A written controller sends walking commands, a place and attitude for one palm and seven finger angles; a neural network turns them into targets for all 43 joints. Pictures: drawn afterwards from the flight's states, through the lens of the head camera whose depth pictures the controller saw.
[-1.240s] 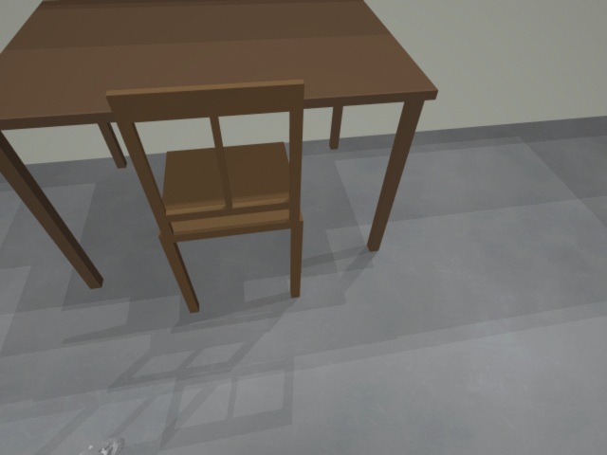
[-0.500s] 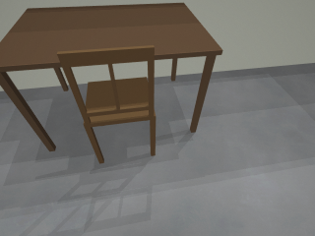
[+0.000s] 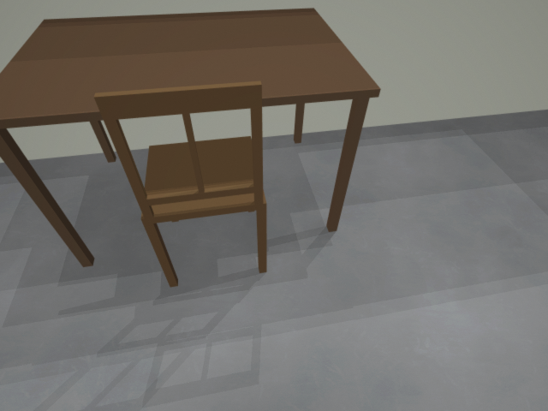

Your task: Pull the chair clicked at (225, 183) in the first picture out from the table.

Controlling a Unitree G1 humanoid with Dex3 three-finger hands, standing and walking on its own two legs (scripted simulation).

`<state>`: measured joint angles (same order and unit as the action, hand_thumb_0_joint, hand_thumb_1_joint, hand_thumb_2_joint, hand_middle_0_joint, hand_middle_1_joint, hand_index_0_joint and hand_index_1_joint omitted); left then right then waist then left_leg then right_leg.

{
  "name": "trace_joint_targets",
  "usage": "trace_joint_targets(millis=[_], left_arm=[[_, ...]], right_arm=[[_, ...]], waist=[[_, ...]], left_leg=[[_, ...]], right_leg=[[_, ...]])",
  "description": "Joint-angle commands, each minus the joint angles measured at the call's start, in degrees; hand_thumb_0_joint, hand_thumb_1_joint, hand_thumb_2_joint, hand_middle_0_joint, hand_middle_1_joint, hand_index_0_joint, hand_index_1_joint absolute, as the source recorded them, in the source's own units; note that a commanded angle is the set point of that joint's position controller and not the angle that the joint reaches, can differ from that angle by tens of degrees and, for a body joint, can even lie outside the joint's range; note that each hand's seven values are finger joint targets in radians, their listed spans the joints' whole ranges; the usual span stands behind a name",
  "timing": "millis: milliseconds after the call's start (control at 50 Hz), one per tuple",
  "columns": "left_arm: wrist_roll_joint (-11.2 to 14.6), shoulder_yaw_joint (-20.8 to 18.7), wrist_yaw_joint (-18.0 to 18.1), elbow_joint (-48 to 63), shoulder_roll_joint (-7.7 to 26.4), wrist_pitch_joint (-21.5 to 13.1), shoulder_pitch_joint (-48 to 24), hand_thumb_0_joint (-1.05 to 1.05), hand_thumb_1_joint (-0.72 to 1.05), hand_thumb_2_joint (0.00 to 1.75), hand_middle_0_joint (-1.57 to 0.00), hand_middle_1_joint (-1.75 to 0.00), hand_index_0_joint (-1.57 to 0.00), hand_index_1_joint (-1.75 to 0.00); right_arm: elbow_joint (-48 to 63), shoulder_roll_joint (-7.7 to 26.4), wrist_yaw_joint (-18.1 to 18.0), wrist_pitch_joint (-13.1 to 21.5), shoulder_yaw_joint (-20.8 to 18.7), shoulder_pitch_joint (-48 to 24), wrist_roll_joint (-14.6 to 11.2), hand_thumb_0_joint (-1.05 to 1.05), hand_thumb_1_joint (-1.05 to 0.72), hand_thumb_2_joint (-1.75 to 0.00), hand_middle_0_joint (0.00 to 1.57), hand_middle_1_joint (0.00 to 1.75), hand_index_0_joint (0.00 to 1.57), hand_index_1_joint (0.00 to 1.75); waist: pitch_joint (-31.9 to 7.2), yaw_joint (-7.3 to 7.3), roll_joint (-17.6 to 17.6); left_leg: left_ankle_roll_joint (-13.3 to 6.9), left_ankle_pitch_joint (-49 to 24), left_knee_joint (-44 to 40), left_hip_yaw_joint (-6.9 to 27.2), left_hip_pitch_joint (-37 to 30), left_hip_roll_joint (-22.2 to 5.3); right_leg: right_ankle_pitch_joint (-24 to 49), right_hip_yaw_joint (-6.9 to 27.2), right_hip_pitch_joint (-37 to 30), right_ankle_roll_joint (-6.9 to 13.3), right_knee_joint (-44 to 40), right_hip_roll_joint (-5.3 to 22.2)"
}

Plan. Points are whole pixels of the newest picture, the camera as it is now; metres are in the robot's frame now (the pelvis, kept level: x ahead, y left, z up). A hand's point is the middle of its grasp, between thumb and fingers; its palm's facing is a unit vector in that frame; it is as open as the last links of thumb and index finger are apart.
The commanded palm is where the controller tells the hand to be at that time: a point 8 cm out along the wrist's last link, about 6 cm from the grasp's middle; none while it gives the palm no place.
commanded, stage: look at it before walking up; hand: left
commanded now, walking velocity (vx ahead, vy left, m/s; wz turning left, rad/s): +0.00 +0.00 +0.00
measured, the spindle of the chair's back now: (194, 155) +0.77 +0.27 -0.12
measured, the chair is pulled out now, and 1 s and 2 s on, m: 0.00 0.00 0.00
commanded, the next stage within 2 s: turn to face it in 0.20 s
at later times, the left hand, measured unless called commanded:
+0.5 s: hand out of the picture +0.07 +0.23 -0.16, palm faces +0.01 -0.95 -0.32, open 7.4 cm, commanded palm none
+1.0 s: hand out of the picture -0.03 +0.21 -0.18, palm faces +0.19 -0.95 -0.27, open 7.4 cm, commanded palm none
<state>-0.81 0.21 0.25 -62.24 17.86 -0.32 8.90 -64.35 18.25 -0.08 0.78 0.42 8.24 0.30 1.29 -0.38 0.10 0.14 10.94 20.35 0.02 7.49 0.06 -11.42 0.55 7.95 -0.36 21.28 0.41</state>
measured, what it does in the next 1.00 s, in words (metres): stands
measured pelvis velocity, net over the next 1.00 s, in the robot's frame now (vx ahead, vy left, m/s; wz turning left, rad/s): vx -0.02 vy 0.00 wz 0.16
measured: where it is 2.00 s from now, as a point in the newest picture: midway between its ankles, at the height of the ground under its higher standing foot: outside the picture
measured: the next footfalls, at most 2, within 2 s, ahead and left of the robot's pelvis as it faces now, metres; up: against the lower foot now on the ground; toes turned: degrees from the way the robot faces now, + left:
left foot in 1.18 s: -0.01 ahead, +0.13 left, +0.00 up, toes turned +17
right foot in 1.70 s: +0.30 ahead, -0.08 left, +0.00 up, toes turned +2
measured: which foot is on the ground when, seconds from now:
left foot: down 0.00-0.94, up 0.96-1.00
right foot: down 0.00-1.00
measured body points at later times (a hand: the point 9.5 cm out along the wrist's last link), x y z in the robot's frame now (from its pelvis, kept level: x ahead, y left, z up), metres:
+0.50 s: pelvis +0.00 +0.00 +0.00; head +0.01 +0.00 +0.45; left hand +0.07 +0.28 -0.14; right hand +0.07 -0.29 -0.14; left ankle +0.00 +0.12 -0.75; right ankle +0.00 -0.12 -0.75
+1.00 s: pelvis -0.02 +0.00 -0.01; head +0.00 +0.00 +0.44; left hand -0.04 +0.26 -0.16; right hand +0.06 -0.23 -0.17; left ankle -0.02 +0.12 -0.73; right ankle +0.00 -0.12 -0.75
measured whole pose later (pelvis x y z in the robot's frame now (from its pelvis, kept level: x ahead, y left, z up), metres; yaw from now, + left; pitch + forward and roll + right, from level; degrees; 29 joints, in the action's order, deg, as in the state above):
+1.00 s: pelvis -0.02 +0.00 -0.01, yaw +9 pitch +0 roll +0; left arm -1.4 -1.9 1.9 -57.5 12.0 1.3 15.2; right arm -58.5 11.6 -0.2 -3.0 -2.1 12.2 0.5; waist 2.5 0.6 -0.8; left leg -0.3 22.3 43.2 3.9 21.8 2.6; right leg -16.4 -5.5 14.5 -0.1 31.3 2.9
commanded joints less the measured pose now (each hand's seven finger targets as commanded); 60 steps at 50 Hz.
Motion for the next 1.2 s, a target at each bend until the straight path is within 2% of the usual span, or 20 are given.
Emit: trace_joint_targets(millis=[0, 320, 440, 600, 660, 740, 800, 860, 880, 900, 920, 940, 980, 1000, 1060, 1100, 1120, 1140, 1160, 1180], left_arm=[[0.1, -2.2, 0.7, 3.3, 11.6, -1.3, -2.1, 0.00, 0.90, 0.90, -0.20, -0.30, -0.20, -0.30], [0.2, -2.4, 0.6, 3.3, 12.3, -1.3, -2.4, 0.00, 0.90, 0.90, -0.20, -0.30, -0.20, -0.30], [0.3, -1.6, 1.4, 3.4, 7.0, 0.5, 1.2, 0.00, 0.90, 0.90, -0.20, -0.30, -0.20, -0.30], [0.2, -2.7, 1.8, 6.2, 7.3, 1.3, 1.9, 0.00, 0.90, 0.90, -0.20, -0.30, -0.20, -0.30], [0.1, -2.9, 1.8, 7.2, 5.8, 1.6, 1.4, 0.00, 0.90, 0.90, -0.20, -0.30, -0.20, -0.30], [0.0, -2.9, 1.8, 7.6, 2.7, 1.7, 3.7, 0.00, 0.90, 0.90, -0.20, -0.30, -0.20, -0.30], [-0.1, -3.0, 1.9, 7.1, 0.9, 1.5, 5.9, 0.00, 0.90, 0.90, -0.20, -0.30, -0.20, -0.30], [-0.2, -3.2, 1.9, 6.5, 0.9, 1.1, 8.6, 0.00, 0.90, 0.90, -0.20, -0.30, -0.20, -0.30], [-0.3, -3.5, 2.0, 6.5, 2.1, 0.8, 9.0, 0.00, 0.90, 0.90, -0.20, -0.30, -0.20, -0.30], [-0.6, -4.1, 2.1, 6.8, 4.4, 0.7, 9.2, 0.00, 0.90, 0.90, -0.20, -0.30, -0.20, -0.30], [-0.6, -4.7, 2.2, 7.5, 6.3, 0.6, 9.1, 0.00, 0.90, 0.90, -0.20, -0.30, -0.20, -0.30], [-0.7, -4.7, 2.4, 7.8, 6.1, 0.7, 8.8, 0.00, 0.90, 0.90, -0.20, -0.30, -0.20, -0.30], [-0.9, -4.5, 2.5, 8.6, 4.4, 0.4, 6.0, 0.00, 0.90, 0.90, -0.20, -0.30, -0.20, -0.30], [-1.1, -4.2, 2.2, 8.1, 4.0, 0.1, 6.4, 0.00, 0.90, 0.90, -0.20, -0.30, -0.20, -0.30], [-1.5, -4.3, 1.6, 6.3, 3.9, -0.2, 9.8, 0.00, 0.90, 0.90, -0.20, -0.30, -0.20, -0.30], [-0.9, -4.0, 1.2, 5.0, 3.8, 0.1, 10.0, 0.00, 0.90, 0.90, -0.20, -0.30, -0.20, -0.30], [-0.6, -3.7, 0.9, 4.7, 2.8, 0.3, 9.5, 0.00, 0.90, 0.90, -0.20, -0.30, -0.20, -0.30], [-0.5, -3.2, 0.5, 5.3, 0.2, 0.5, 9.5, 0.00, 0.90, 0.90, -0.20, -0.30, -0.20, -0.30], [-0.3, -2.5, 0.1, 7.1, -3.5, 0.5, 8.3, 0.00, 0.90, 0.90, -0.20, -0.30, -0.20, -0.30], [-0.9, -3.0, -0.1, 9.2, -2.2, 0.3, 4.1, 0.00, 0.90, 0.90, -0.20, -0.30, -0.20, -0.30]], right_arm=[[3.3, 11.1, -0.8, 1.1, -2.2, -2.5, 0.2, 0.00, -0.90, -0.90, 0.20, 0.30, 0.20, 0.30], [3.4, 11.5, -0.8, 1.0, -2.1, -3.0, 0.2, 0.00, -0.90, -0.90, 0.20, 0.30, 0.20, 0.30], [3.9, 5.1, -0.6, -0.6, -1.0, 0.1, 0.2, 0.00, -0.90, -0.90, 0.20, 0.30, 0.20, 0.30], [5.9, 3.8, -0.4, -1.8, -2.1, 2.1, 0.4, 0.00, -0.90, -0.90, 0.20, 0.30, 0.20, 0.30], [6.5, 3.3, -0.4, -1.9, -2.4, 3.1, 0.5, 0.00, -0.90, -0.90, 0.20, 0.30, 0.20, 0.30], [7.7, 4.8, -0.6, -1.6, -3.1, 2.7, 0.5, 0.00, -0.90, -0.90, 0.20, 0.30, 0.20, 0.30], [8.6, 4.6, -1.0, -1.4, -3.6, 2.7, 0.4, 0.00, -0.90, -0.90, 0.20, 0.30, 0.20, 0.30], [9.4, 3.0, -0.9, -1.5, -3.7, 2.0, 0.3, 0.00, -0.90, -0.90, 0.20, 0.30, 0.20, 0.30], [9.7, 1.3, -0.8, -1.7, -3.6, 1.9, 0.2, 0.00, -0.90, -0.90, 0.20, 0.30, 0.20, 0.30], [10.4, -0.7, -0.7, -2.0, -3.6, 2.7, 0.2, 0.00, -0.90, -0.90, 0.20, 0.30, 0.20, 0.30], [10.7, -1.4, -0.7, -2.5, -3.9, 3.2, 0.4, 0.00, -0.90, -0.90, 0.20, 0.30, 0.20, 0.30], [10.9, -0.5, -0.7, -3.0, -4.6, 2.4, 0.6, 0.00, -0.90, -0.90, 0.20, 0.30, 0.20, 0.30], [9.7, -1.8, -0.3, -3.0, -4.6, 3.4, 0.5, 0.00, -0.90, -0.90, 0.20, 0.30, 0.20, 0.30], [9.1, -3.0, -0.1, -2.8, -4.2, 4.4, 0.5, 0.00, -0.90, -0.90, 0.20, 0.30, 0.20, 0.30], [9.2, -4.7, 0.4, -1.5, -3.2, 4.2, 0.8, 0.00, -0.90, -0.90, 0.20, 0.30, 0.20, 0.30], [7.5, -4.9, 0.3, -0.8, -3.0, 8.0, 1.1, 0.00, -0.90, -0.90, 0.20, 0.30, 0.20, 0.30], [6.0, -4.3, 0.1, -0.3, -3.0, 11.5, 1.1, 0.00, -0.90, -0.90, 0.20, 0.30, 0.20, 0.30], [4.8, -1.0, -0.2, 0.1, -4.0, 15.7, 1.2, 0.00, -0.90, -0.90, 0.20, 0.30, 0.20, 0.30], [4.4, 4.6, -0.6, 0.5, -5.3, 19.3, 1.8, 0.00, -0.90, -0.90, 0.20, 0.30, 0.20, 0.30], [4.6, 6.8, -1.2, 0.5, -5.5, 20.2, 1.8, 0.00, -0.90, -0.90, 0.20, 0.30, 0.20, 0.30]], waist=[[-2.3, 0.29, 0.2], [-2.2, 0.34, -0.1], [-2.5, 0.69, 0.4], [-2.0, 0.42, 3.1], [-0.4, 0.04, -0.2], [-0.1, 1.04, -6.9], [-1.5, 1.45, -9.1], [-3.3, 2.38, -5.7], [-2.9, 2.27, -0.7], [-3.1, 2.02, 8.2], [-2.6, 2.47, 14.9], [-2.1, 2.83, 13.4], [0.4, 0.79, 8.3], [0.5, 0.41, 7.7], [1.2, 1.62, 9.4], [2.5, 0.00, 9.0], [2.1, -1.27, 6.1], [2.2, -2.94, -4.3], [4.6, -4.40, -19.2], [9.0, -5.07, -14.8]], left_leg=[[-1.3, -5.4, -3.3, 5.3, -0.4, -6.5], [-1.2, -7.9, -3.1, 5.5, -0.1, -6.6], [-0.5, -10.6, 1.1, 5.4, 3.2, -5.8], [-0.2, -8.1, 8.5, 4.9, 6.8, -3.5], [-1.4, -6.5, 6.5, 8.3, 8.9, -4.6], [-5.5, -3.3, -1.4, 18.6, 12.5, -9.4], [-7.1, -3.7, -2.2, 20.6, 11.8, -9.8], [-5.4, -2.9, 2.4, 16.8, 14.1, -6.8], [-3.5, 0.5, 7.4, 12.6, 16.9, -3.5], [-1.3, 4.9, 15.1, 6.6, 19.1, 0.9], [0.0, 12.6, 24.1, 2.0, 19.2, 2.3], [0.1, 17.8, 32.7, 2.6, 18.8, 0.9], [0.5, 16.4, 39.0, 1.8, 18.6, -0.7], [0.6, 16.0, 36.6, 0.1, 17.5, -1.2], [0.4, 15.5, 22.6, -3.8, 13.5, -1.9], [0.1, 10.2, 12.1, -6.8, 2.8, -0.8], [0.1, 8.6, 6.4, -6.0, -3.1, -0.7], [-1.7, 17.4, 0.1, 4.4, -6.1, -6.5], [-6.2, 28.9, -11.1, 23.1, -5.7, -19.1], [-10.1, 29.5, -15.2, 29.0, -1.4, -24.7]], right_leg=[[4.9, 5.4, 1.0, 1.4, -4.1, 6.4], [7.8, 4.7, -0.2, 1.3, -3.5, 6.6], [8.8, 2.8, -0.2, 0.0, 0.1, 7.7], [6.0, 2.9, 3.1, 2.1, 2.2, 11.0], [0.1, 0.6, 5.3, 1.2, 4.8, 8.7], [-5.7, -3.1, 3.9, -1.2, 11.1, 3.3], [-7.5, -2.6, 3.8, -1.2, 12.8, 2.4], [-3.5, -0.2, -0.2, -0.6, 6.6, 4.5], [-3.9, 3.5, -1.2, 0.6, 2.8, 8.4], [-4.4, 9.5, -1.0, 3.8, -1.6, 14.9], [-3.2, 14.3, 0.9, 8.1, -5.9, 21.8], [0.3, 14.5, 3.8, 10.8, -6.9, 24.1], [6.0, 8.6, 6.8, 10.7, -4.9, 20.9], [5.3, 5.3, 5.9, 9.5, -4.7, 18.9], [-7.4, 3.5, 5.2, 8.1, -5.2, 17.2], [-18.7, 0.9, 12.7, 6.1, -4.1, 14.6], [-22.1, -1.5, 16.2, 4.3, -0.7, 11.9], [-23.7, -4.7, 21.4, 1.8, 9.0, 7.8], [-22.4, -10.0, 29.7, -1.0, 23.9, 1.7], [-20.7, -4.4, 33.1, 0.0, 32.6, 2.7]])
